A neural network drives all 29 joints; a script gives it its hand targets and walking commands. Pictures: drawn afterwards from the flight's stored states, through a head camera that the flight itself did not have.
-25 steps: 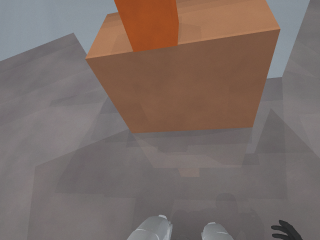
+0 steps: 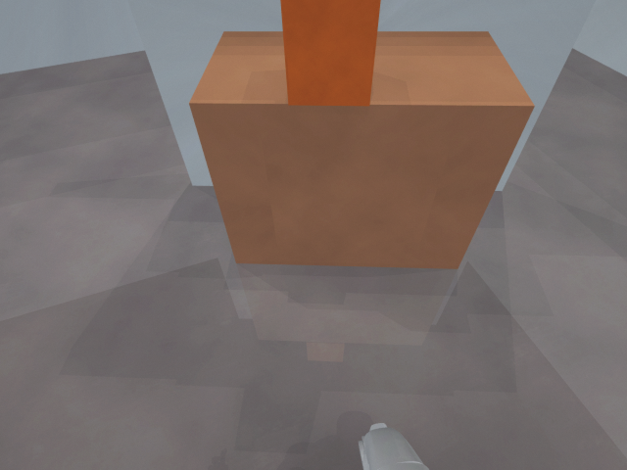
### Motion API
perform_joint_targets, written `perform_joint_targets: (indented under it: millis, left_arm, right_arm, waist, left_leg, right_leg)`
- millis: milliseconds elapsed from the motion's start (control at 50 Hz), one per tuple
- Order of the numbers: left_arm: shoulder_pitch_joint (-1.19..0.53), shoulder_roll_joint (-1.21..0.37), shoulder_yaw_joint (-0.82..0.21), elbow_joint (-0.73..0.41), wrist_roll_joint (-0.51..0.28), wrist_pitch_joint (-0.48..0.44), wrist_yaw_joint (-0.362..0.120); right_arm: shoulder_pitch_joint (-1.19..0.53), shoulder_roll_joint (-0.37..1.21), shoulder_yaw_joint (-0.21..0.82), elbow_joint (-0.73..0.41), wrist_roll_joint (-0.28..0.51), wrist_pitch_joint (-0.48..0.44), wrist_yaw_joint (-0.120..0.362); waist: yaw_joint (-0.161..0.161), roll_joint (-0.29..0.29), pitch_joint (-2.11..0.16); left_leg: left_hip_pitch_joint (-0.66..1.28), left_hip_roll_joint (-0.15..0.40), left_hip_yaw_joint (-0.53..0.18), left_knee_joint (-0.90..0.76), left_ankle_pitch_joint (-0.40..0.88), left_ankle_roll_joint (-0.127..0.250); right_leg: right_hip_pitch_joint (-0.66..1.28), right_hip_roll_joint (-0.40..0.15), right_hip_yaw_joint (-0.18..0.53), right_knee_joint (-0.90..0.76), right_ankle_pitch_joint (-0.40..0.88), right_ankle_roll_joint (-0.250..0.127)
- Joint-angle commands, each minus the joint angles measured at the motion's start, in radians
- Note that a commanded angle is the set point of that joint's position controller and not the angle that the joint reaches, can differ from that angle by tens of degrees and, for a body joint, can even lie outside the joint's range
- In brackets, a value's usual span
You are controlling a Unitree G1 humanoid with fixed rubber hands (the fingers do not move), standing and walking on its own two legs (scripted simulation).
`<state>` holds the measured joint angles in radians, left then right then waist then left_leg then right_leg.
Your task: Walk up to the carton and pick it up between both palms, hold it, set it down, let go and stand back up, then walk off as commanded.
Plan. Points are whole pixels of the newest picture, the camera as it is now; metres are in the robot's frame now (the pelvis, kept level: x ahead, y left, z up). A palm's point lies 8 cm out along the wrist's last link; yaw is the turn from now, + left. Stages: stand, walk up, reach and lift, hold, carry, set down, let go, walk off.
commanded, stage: walk off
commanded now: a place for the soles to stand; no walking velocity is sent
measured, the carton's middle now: (330, 38) +1.06 -0.05 +0.08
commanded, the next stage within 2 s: none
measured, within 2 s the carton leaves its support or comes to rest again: neither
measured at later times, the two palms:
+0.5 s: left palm (50, 451) +0.18 +0.34 -0.05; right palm (546, 408) +0.22 -0.32 -0.09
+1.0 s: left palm (76, 403) +0.25 +0.35 -0.09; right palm (513, 364) +0.28 -0.29 -0.09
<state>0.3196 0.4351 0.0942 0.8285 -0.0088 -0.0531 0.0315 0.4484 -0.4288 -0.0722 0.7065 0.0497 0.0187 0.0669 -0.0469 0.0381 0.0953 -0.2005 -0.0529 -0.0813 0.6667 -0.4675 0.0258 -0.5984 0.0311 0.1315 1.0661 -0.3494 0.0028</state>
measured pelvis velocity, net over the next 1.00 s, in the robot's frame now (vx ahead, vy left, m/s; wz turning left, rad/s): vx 0.16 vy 0.03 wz -0.02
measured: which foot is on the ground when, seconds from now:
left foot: down 0.00-0.20, up 0.22-0.56, down 0.58-1.00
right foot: up 0.00-0.16, down 0.18-1.00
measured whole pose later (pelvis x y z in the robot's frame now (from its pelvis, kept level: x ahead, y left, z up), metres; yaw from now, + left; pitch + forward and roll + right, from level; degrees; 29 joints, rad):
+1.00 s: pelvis +0.16 +0.03 +0.00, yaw -1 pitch -1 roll -1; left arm 0.29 0.44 0.05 0.83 -0.01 -0.04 0.02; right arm 0.16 -0.40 -0.07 0.71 0.05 0.00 0.02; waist -0.05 0.02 0.12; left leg -0.35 0.02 -0.03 0.68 -0.31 0.00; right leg -0.34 0.03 0.11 0.66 -0.30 0.01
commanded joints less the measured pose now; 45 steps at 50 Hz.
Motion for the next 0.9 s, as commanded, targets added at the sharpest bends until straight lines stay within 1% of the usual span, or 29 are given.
perform_joint_targets:
  millis: [0, 60, 100, 120, 140, 160, 180, 200, 220, 240, 280, 380, 420, 480, 500, 520, 540, 560, 580, 600, 620, 640, 680, 720, 780, 800, 820, 840, 880]
  left_arm:
    - [-0.039, 0.228, 0.042, -0.075, 0.029, -0.028, -0.028]
    - [0.027, 0.215, 0.037, -0.078, 0.027, -0.036, -0.020]
    - [0.024, 0.194, 0.026, -0.068, 0.025, -0.050, -0.016]
    - [0.060, 0.184, 0.022, -0.066, 0.025, -0.052, -0.015]
    - [0.191, 0.202, 0.033, -0.023, 0.033, -0.064, -0.008]
    - [0.317, 0.243, 0.046, -0.001, 0.041, -0.072, 0.009]
    - [0.347, 0.306, 0.054, -0.029, 0.041, -0.066, 0.013]
    - [0.291, 0.349, 0.068, -0.055, 0.030, -0.067, 0.007]
    - [0.229, 0.360, 0.053, -0.042, 0.023, -0.064, 0.004]
    - [0.197, 0.323, 0.047, -0.050, 0.020, -0.067, 0.007]
    - [0.125, 0.282, 0.039, -0.034, 0.027, -0.069, 0.008]
    - [0.103, 0.295, 0.029, -0.036, 0.041, -0.066, -0.007]
    - [0.086, 0.281, 0.013, -0.055, 0.040, -0.054, -0.013]
    - [-0.006, 0.235, -0.008, -0.071, 0.029, -0.035, -0.016]
    - [-0.045, 0.195, -0.026, -0.073, 0.020, -0.030, -0.013]
    - [-0.008, 0.152, -0.032, -0.082, 0.005, -0.031, -0.008]
    - [0.042, 0.144, -0.035, -0.071, 0.000, -0.023, 0.007]
    - [0.095, 0.175, -0.030, -0.036, -0.009, -0.012, 0.010]
    - [0.056, 0.195, -0.019, -0.038, -0.007, -0.005, 0.008]
    - [0.036, 0.193, -0.016, -0.048, -0.002, -0.005, 0.001]
    - [0.047, 0.172, -0.014, -0.025, -0.002, -0.008, 0.000]
    - [0.071, 0.168, -0.017, -0.026, 0.003, -0.012, -0.009]
    - [0.070, 0.165, -0.017, -0.008, -0.003, -0.006, -0.004]
    - [0.084, 0.163, -0.010, -0.021, 0.010, -0.014, -0.002]
    - [0.059, 0.221, -0.005, -0.054, 0.023, -0.012, 0.002]
    - [0.043, 0.248, 0.000, -0.058, 0.027, -0.006, 0.000]
    - [0.016, 0.263, -0.004, -0.057, 0.026, -0.006, -0.008]
    - [-0.007, 0.252, -0.003, -0.078, 0.027, -0.005, -0.009]
    - [-0.039, 0.247, -0.005, -0.085, 0.026, 0.001, -0.006]
  right_arm:
    - [0.000, -0.242, -0.089, -0.032, -0.106, -0.041, -0.022]
    - [-0.051, -0.255, -0.091, -0.038, -0.106, -0.041, -0.021]
    - [-0.048, -0.223, -0.076, -0.046, -0.103, -0.042, -0.017]
    - [-0.042, -0.217, -0.068, -0.052, -0.109, -0.038, -0.017]
    - [-0.115, -0.212, -0.068, -0.057, -0.091, -0.041, -0.017]
    - [-0.149, -0.147, -0.054, -0.077, -0.093, -0.044, -0.018]
    - [-0.115, -0.120, -0.036, -0.085, -0.089, -0.051, -0.027]
    - [-0.030, -0.158, -0.040, -0.074, -0.087, -0.046, -0.029]
    - [-0.071, -0.193, -0.050, -0.041, -0.098, -0.052, -0.034]
    - [-0.095, -0.213, -0.055, -0.045, -0.100, -0.048, -0.036]
    - [-0.098, -0.208, -0.065, -0.020, -0.089, -0.042, -0.023]
    - [-0.132, -0.195, -0.061, 0.002, -0.084, -0.043, -0.012]
    - [-0.188, -0.162, -0.050, -0.010, -0.080, -0.051, -0.026]
    - [-0.181, -0.144, -0.061, 0.026, -0.077, -0.067, -0.038]
    - [-0.099, -0.166, -0.069, 0.052, -0.089, -0.074, -0.045]
    - [-0.076, -0.242, -0.091, 0.036, -0.104, -0.080, -0.050]
    - [-0.107, -0.286, -0.080, 0.011, -0.099, -0.075, -0.061]
    - [-0.182, -0.238, -0.059, 0.008, -0.102, -0.069, -0.058]
    - [-0.256, -0.251, -0.057, 0.011, -0.090, -0.066, -0.054]
    - [-0.257, -0.234, -0.058, -0.010, -0.100, -0.064, -0.054]
    - [-0.245, -0.216, -0.057, 0.018, -0.109, -0.066, -0.058]
    - [-0.272, -0.195, -0.045, -0.018, -0.106, -0.059, -0.060]
    - [-0.287, -0.201, -0.054, -0.023, -0.089, -0.054, -0.069]
    - [-0.284, -0.222, -0.068, -0.015, -0.086, -0.036, -0.071]
    - [-0.282, -0.202, -0.055, 0.011, -0.060, -0.030, -0.077]
    - [-0.292, -0.182, -0.043, 0.002, -0.054, -0.027, -0.074]
    - [-0.285, -0.169, -0.037, -0.002, -0.051, -0.017, -0.073]
    - [-0.272, -0.168, -0.036, -0.014, -0.064, -0.023, -0.078]
    - [-0.285, -0.202, -0.043, 0.005, -0.066, -0.028, -0.077]
  waist:
    - [-0.037, 0.079, 0.007]
    - [-0.016, 0.105, -0.033]
    - [-0.008, 0.104, -0.033]
    - [0.014, 0.100, -0.040]
    - [0.110, 0.023, -0.159]
    - [0.189, -0.041, -0.183]
    - [0.176, -0.194, -0.184]
    - [0.118, -0.202, -0.174]
    - [0.096, -0.152, -0.081]
    - [0.088, -0.089, -0.029]
    - [0.050, -0.127, 0.058]
    - [0.061, -0.202, 0.030]
    - [0.063, -0.217, 0.031]
    - [0.001, -0.188, 0.037]
    - [-0.050, -0.059, -0.008]
    - [-0.045, 0.117, -0.061]
    - [-0.003, 0.136, -0.111]
    - [0.051, 0.087, -0.169]
    - [0.028, 0.070, -0.142]
    - [0.029, 0.089, -0.093]
    - [0.040, 0.142, -0.059]
    - [0.060, 0.114, -0.089]
    - [0.069, 0.094, -0.169]
    - [0.077, 0.101, -0.179]
    - [0.068, 0.000, -0.204]
    - [0.079, -0.062, -0.208]
    - [0.061, -0.034, -0.186]
    - [0.057, -0.102, -0.176]
    - [0.049, -0.084, -0.153]
  left_leg:
    - [0.164, 0.230, -0.321, -0.385, -0.124, 0.143]
    - [0.125, 0.252, -0.260, -0.338, -0.051, 0.166]
    - [0.130, 0.254, -0.250, -0.282, 0.159, 0.182]
    - [0.101, 0.230, -0.187, -0.205, 0.270, 0.166]
    - [-0.004, 0.168, -0.073, -0.030, 0.440, 0.119]
    - [-0.190, 0.091, 0.000, 0.253, 0.516, 0.073]
    - [-0.398, -0.005, -0.009, 0.292, 0.146, 0.016]
    - [-0.473, 0.000, -0.006, 0.363, -0.026, -0.006]
    - [-0.482, 0.076, -0.033, 0.417, -0.068, 0.008]
    - [-0.460, 0.097, -0.046, 0.431, -0.054, 0.015]
    - [-0.377, 0.106, -0.008, 0.379, -0.027, 0.014]
    - [-0.334, 0.103, 0.038, 0.217, -0.015, 0.012]
    - [-0.276, 0.100, 0.067, 0.113, -0.013, 0.023]
    - [0.044, 0.077, 0.120, -0.173, 0.250, 0.027]
    - [0.178, 0.075, 0.049, -0.243, 0.314, 0.043]
    - [0.248, 0.216, -0.212, -0.304, 0.433, 0.058]
    - [0.212, 0.381, -0.445, -0.354, 0.458, 0.095]
    - [0.178, 0.385, -0.382, -0.323, 0.426, 0.152]
    - [0.082, 0.394, -0.387, -0.344, 0.287, 0.222]
    - [0.013, 0.385, -0.340, -0.303, 0.377, 0.271]
    - [0.021, 0.337, -0.227, -0.267, 0.506, 0.218]
    - [0.036, 0.311, -0.139, -0.203, 0.639, 0.197]
    - [0.207, 0.296, -0.109, -0.081, 0.902, 0.173]
    - [0.175, 0.250, -0.003, 0.014, 0.938, 0.135]
    - [-0.017, 0.153, 0.056, 0.041, 0.598, 0.076]
    - [-0.044, 0.093, 0.064, 0.104, 0.453, 0.053]
    - [-0.013, 0.083, 0.071, 0.082, 0.317, 0.038]
    - [-0.017, 0.078, 0.037, 0.073, 0.326, 0.039]
    - [0.037, 0.107, -0.010, 0.031, 0.376, 0.058]
  right_leg:
    - [-0.105, -0.033, -0.110, -0.248, 0.093, 0.016]
    - [0.038, -0.019, -0.144, -0.363, 0.098, 0.001]
    - [0.103, -0.015, -0.133, -0.433, 0.047, -0.017]
    - [0.178, -0.021, -0.135, -0.558, 0.036, -0.037]
    - [0.484, 0.001, -0.152, -0.672, 0.141, -0.054]
    - [0.680, -0.080, 0.012, -0.708, 0.072, -0.092]
    - [0.801, -0.244, 0.383, -0.726, 0.057, -0.162]
    - [0.796, -0.383, 0.604, -0.742, 0.063, -0.233]
    - [0.665, -0.413, 0.595, -0.706, 0.095, -0.301]
    - [0.562, -0.395, 0.543, -0.737, 0.041, -0.292]
    - [0.414, -0.305, 0.383, -0.783, 0.061, -0.245]
    - [0.465, -0.241, 0.250, -0.703, 0.245, -0.227]
    - [0.431, -0.252, 0.237, -0.646, 0.445, -0.238]
    - [0.227, -0.155, 0.057, -0.517, 0.533, -0.173]
    - [0.142, -0.115, 0.045, -0.364, 0.461, -0.132]
    - [0.062, 0.001, -0.001, -0.178, 0.287, -0.070]
    - [0.064, 0.084, -0.010, -0.144, -0.131, -0.034]
    - [0.148, 0.036, -0.016, -0.169, -0.260, -0.041]
    - [0.179, 0.025, -0.019, -0.182, -0.278, -0.033]
    - [0.216, 0.009, -0.020, -0.161, -0.285, -0.037]
    - [0.207, -0.005, -0.046, -0.243, -0.254, -0.043]
    - [0.225, -0.006, -0.088, -0.316, -0.181, -0.037]
    - [0.195, 0.003, -0.104, -0.407, -0.070, -0.039]
    - [0.283, 0.011, -0.140, -0.561, 0.237, -0.037]
    - [0.423, -0.048, -0.001, -0.487, 0.596, -0.102]
    - [0.373, -0.148, 0.192, -0.479, 0.623, -0.180]
    - [0.317, -0.193, 0.230, -0.488, 0.597, -0.190]
    - [0.321, -0.180, 0.249, -0.453, 0.604, -0.196]
    - [0.215, -0.143, 0.209, -0.466, 0.488, -0.159]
